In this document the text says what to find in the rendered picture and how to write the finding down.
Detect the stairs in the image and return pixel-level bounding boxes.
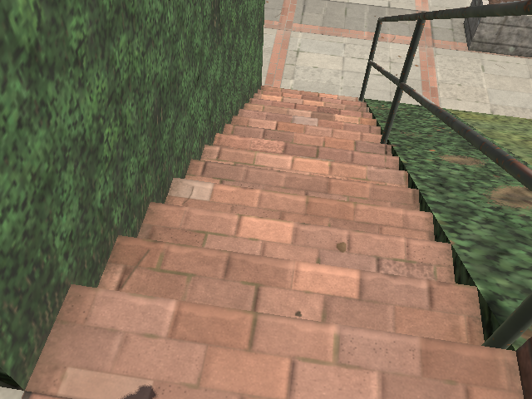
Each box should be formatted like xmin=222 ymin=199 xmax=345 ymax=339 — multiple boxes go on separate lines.
xmin=98 ymin=86 xmax=485 ymax=346

